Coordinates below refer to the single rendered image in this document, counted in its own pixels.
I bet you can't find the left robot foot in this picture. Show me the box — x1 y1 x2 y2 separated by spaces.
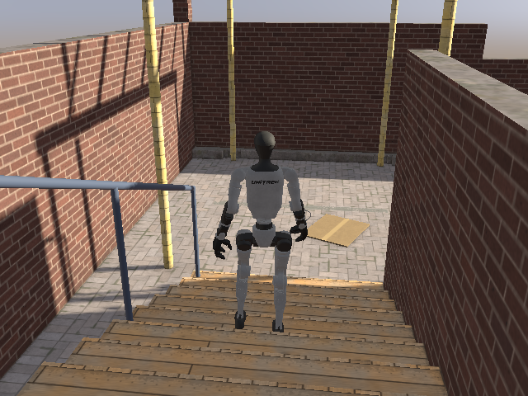
234 310 247 329

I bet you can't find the robot left upper arm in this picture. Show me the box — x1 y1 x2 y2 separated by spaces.
226 167 248 215

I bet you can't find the robot right hand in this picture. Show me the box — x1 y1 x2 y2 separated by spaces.
290 225 308 242

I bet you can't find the left robot forearm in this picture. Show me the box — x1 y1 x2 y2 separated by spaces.
215 202 233 240

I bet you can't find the robot left hand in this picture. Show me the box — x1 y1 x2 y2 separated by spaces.
213 237 232 259

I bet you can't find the robot right upper arm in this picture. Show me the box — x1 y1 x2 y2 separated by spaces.
282 167 302 212

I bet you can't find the right robot forearm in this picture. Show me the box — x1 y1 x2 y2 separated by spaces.
293 199 307 229

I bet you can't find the robot torso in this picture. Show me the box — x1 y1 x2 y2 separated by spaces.
245 163 284 248

